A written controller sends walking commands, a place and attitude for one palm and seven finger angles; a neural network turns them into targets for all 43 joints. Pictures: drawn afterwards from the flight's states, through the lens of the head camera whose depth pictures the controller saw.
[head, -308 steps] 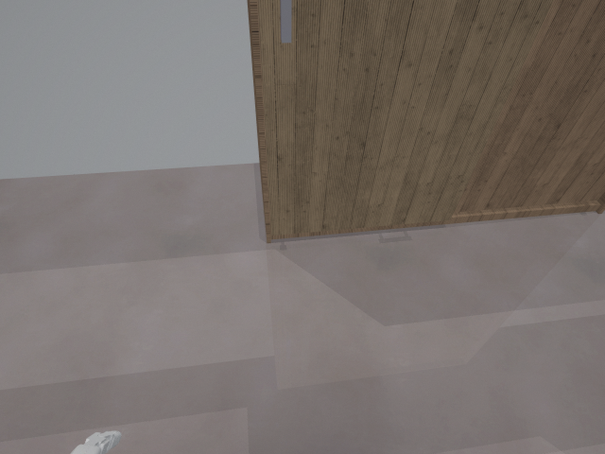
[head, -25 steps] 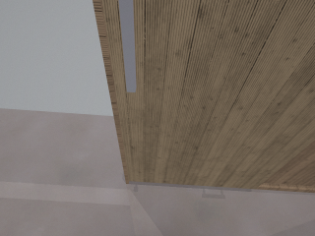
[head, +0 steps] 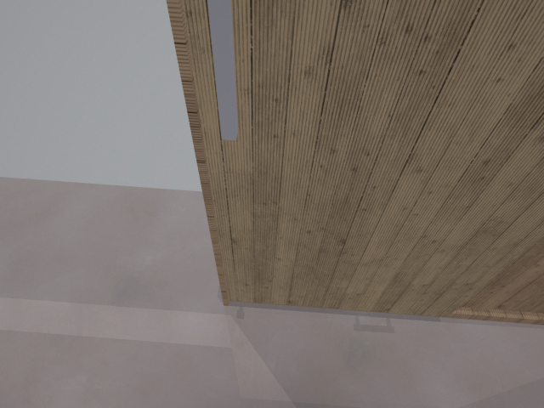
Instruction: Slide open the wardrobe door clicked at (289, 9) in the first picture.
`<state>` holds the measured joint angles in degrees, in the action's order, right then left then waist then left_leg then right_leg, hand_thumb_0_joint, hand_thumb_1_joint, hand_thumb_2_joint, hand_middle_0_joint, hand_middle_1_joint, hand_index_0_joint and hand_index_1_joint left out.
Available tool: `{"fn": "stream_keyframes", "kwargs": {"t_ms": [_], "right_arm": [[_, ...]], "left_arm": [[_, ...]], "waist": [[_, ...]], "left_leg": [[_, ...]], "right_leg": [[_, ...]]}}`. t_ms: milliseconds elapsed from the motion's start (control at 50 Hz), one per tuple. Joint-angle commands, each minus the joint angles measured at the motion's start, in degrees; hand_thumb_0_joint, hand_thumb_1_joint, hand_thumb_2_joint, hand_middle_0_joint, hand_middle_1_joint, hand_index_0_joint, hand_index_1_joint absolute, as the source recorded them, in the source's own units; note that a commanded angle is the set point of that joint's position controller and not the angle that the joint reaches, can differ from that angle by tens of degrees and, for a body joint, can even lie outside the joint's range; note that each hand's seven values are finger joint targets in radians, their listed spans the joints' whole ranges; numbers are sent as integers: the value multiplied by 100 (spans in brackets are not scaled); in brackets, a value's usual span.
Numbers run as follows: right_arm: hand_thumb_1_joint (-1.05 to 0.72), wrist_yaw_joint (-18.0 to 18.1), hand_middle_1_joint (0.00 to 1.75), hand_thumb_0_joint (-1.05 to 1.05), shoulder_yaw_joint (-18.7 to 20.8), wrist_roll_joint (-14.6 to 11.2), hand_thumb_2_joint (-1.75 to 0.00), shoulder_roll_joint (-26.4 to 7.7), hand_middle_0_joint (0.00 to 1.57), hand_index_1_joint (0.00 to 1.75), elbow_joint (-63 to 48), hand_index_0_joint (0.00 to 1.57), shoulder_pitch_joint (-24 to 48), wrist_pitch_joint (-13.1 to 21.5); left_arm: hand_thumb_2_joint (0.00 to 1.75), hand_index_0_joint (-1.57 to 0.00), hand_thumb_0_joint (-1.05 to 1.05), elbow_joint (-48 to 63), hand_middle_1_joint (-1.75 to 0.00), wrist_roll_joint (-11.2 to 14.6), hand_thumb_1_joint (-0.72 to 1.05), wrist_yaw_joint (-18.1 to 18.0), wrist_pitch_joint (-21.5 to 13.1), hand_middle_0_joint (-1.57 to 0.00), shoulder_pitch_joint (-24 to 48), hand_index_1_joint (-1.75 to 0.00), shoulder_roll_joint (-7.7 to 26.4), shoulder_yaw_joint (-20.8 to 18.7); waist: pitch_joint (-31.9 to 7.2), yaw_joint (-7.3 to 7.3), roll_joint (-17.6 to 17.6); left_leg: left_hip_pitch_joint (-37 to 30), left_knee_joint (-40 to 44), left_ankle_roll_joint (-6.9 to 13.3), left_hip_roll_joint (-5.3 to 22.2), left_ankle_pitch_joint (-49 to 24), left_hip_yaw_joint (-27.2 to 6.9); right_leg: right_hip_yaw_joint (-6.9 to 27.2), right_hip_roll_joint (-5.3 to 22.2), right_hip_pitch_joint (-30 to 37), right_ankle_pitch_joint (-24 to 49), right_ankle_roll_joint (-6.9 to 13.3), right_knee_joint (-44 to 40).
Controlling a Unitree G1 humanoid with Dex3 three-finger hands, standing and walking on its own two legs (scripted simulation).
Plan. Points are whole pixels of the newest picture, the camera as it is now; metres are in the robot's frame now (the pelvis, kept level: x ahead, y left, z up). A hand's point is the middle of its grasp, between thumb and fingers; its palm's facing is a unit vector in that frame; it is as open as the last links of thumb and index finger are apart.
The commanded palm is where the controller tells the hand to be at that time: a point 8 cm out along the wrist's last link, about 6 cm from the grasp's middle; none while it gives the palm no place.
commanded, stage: come to a stop and stand still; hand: left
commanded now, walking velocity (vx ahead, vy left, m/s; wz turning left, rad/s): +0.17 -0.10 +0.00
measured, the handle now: (226, 55) +0.54 +0.12 +0.24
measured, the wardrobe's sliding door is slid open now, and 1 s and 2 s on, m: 0.00 0.00 0.00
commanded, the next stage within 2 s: look again from close up in 0.84 s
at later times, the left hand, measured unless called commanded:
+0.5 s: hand out of the picture +0.01 +0.16 -0.17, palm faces +0.00 -0.98 -0.21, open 7.3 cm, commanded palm none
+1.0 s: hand out of the picture +0.00 +0.16 -0.17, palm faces +0.02 -0.98 -0.19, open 7.3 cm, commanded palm none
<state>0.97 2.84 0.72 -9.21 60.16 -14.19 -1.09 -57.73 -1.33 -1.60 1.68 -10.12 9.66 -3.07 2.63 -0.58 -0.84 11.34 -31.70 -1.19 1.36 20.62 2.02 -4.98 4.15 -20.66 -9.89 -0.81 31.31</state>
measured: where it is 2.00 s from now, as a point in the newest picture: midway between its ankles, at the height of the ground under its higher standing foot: outside the picture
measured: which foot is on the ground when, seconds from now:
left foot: down 0.00-1.00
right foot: down 0.00-0.00, up 0.02-0.28, down 0.30-1.00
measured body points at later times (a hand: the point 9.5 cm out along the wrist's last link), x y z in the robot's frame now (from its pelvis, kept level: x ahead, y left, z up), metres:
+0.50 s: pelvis +0.01 -0.01 +0.01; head +0.02 -0.02 +0.45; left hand +0.01 +0.21 -0.15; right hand -0.01 -0.22 -0.16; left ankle -0.03 +0.12 -0.73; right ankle -0.02 -0.10 -0.73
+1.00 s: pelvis +0.00 -0.02 +0.01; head +0.00 -0.02 +0.46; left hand +0.00 +0.21 -0.15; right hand +0.00 -0.23 -0.15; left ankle -0.03 +0.12 -0.73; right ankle -0.02 -0.10 -0.73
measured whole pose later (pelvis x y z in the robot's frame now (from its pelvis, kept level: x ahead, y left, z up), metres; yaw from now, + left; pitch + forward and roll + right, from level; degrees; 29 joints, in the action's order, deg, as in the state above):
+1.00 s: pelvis +0.00 -0.02 +0.01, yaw -1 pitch -1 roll +0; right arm 2.0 -1.2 0.9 -8.4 63.6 -16.5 1.2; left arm -63.0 -0.6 -1.5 -1.0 -16.4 9.0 0.3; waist 1.4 -0.1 -0.3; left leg 9.0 -27.1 -1.3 2.0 16.8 2.4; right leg -4.7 -0.6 -10.4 -16.9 2.7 28.3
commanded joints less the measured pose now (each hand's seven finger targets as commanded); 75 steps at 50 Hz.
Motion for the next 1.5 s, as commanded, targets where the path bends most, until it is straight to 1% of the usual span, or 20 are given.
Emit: {"fn": "stream_keyframes", "kwargs": {"t_ms": [0,20,100,120,180,220,240,280,320,340,360,380,400,420,480,540,600,700,840,1480], "right_arm": [[-90,65,30,0,66,99,-90,-847,20,30,-240,20,-323,111],[-90,81,30,0,43,108,-90,-745,20,30,-238,20,-54,157],[-90,151,30,0,4,83,-90,-655,20,30,-117,20,-343,221],[-90,160,30,0,-4,75,-90,-621,20,30,-81,20,-438,235],[-90,183,30,0,17,95,-90,-675,20,30,94,20,-742,240],[-90,197,30,0,12,55,-90,-678,20,30,199,20,-761,244],[-90,210,30,0,8,29,-90,-666,20,30,218,20,-781,245],[-90,191,30,0,-48,-49,-90,-410,20,30,238,20,-804,289],[-90,146,30,0,-131,-64,-90,-150,20,30,228,20,-643,283],[-90,159,30,0,-146,-26,-90,-118,20,30,289,20,-629,230],[-90,96,30,0,-129,-2,-90,-557,20,30,46,20,-178,271],[-90,58,30,0,-176,25,-90,-211,20,30,-47,20,-613,250],[-90,61,30,0,-188,26,-90,-187,20,30,4,20,-671,246],[-90,36,30,0,-245,65,-90,-124,20,30,49,20,-756,288],[-90,81,30,0,-252,34,-90,-275,20,30,9,20,-820,326],[-90,103,30,0,-272,23,-90,-285,20,30,-24,20,-747,323],[-90,104,30,0,-277,11,-90,-279,20,30,-3,20,-696,294],[-90,103,30,0,-301,19,-90,-334,20,30,60,20,-623,266],[-90,107,30,0,-302,18,-90,-405,20,30,106,20,-561,288],[-90,102,30,0,-252,18,-90,-637,20,30,210,20,-330,304]], "left_arm": [[90,-20,0,290,-30,58,90,29,-52,-20,25,-30,274,-39],[90,-20,0,169,-30,-18,90,48,-21,-20,-29,-30,305,-43],[90,-20,0,-61,-30,-29,90,134,-76,-20,-260,-30,229,10],[90,-20,0,-84,-30,-21,90,155,-108,-20,-264,-30,226,20],[90,-20,0,-128,-30,32,90,145,-170,-20,-238,-30,120,79],[90,-20,0,-236,-30,69,90,116,-210,-20,-470,-30,133,93],[90,-20,0,-351,-30,82,90,99,-238,-20,-709,-30,153,84],[90,-20,0,-555,-30,86,90,13,-294,-20,-1136,-30,404,61],[90,-20,0,-650,-30,86,90,-31,-303,-20,-1128,-30,525,94],[90,-20,0,-672,-30,96,90,-36,-323,-20,-1070,-30,507,88],[90,-20,0,-776,-30,5,90,-293,-382,-20,-1286,-30,438,171],[90,-20,0,-473,-30,43,90,-244,-436,-20,-1017,-30,621,163],[90,-20,0,-414,-30,52,90,-183,-419,-20,-821,-30,495,189],[90,-20,0,-449,-30,49,90,-148,-465,-20,-870,-30,430,201],[90,-20,0,-440,-30,75,90,-120,-474,-20,-989,-30,371,229],[90,-20,0,-442,-30,76,90,-100,-475,-20,-1032,-30,396,241],[90,-20,0,-414,-30,77,90,-91,-432,-20,-999,-30,416,249],[90,-20,0,-369,-30,81,90,-76,-378,-20,-971,-30,472,249],[90,-20,0,-328,-30,77,90,-59,-369,-20,-944,-30,540,234],[90,-20,0,-330,-30,64,90,-8,-349,-20,-725,-30,770,183]], "waist": [[305,12,1231],[454,-56,1502],[677,79,1048],[629,106,837],[274,260,812],[-24,179,819],[-264,100,664],[-645,46,73],[-363,38,-265],[-269,67,-809],[152,-33,-347],[-250,216,-199],[86,222,95],[-22,188,399],[-256,163,104],[-145,136,-135],[74,127,-261],[317,96,15],[68,57,109],[146,16,101]], "left_leg": [[1074,2479,647,1492,1425,-1785],[1255,2659,679,1434,1546,-1719],[277,2423,842,1313,427,-1407],[-84,2293,898,1321,-143,-1351],[-739,1797,950,1314,-1847,-1210],[-949,1275,864,1212,-3165,-989],[-906,969,695,1061,-3437,-849],[-69,540,299,678,-2666,-384],[374,733,133,328,-1103,-125],[262,742,62,302,-958,-63],[186,-27,89,345,-1077,-17],[230,48,187,294,-265,-120],[262,310,201,295,-371,-190],[191,372,225,347,-1078,-232],[150,408,287,459,-1679,-332],[145,414,259,391,-1574,-250],[170,554,243,358,-1296,-236],[167,749,244,374,-1182,-246],[69,822,253,412,-1336,-257],[74,1084,261,452,-1204,-333]], "right_leg": [[195,-137,312,-967,-56,232],[226,-98,432,-941,-49,589],[337,-153,-369,-1207,-17,1261],[325,-146,-516,-1240,-25,1122],[201,-175,-259,-1471,-67,445],[148,-208,266,-911,-45,-442],[134,-220,791,-181,-28,-1050],[695,352,2075,1589,160,-1064],[859,839,2092,2331,420,-952],[934,754,1846,2158,492,-1024],[1055,541,1055,3218,325,-674],[953,659,1113,1832,435,-816],[890,512,751,728,486,-859],[769,389,776,931,498,-703],[670,247,1072,1183,479,-465],[728,298,1102,1628,459,-484],[769,299,964,1105,436,-669],[784,235,826,477,419,-812],[758,225,1065,615,405,-836],[808,270,975,149,399,-1070]]}}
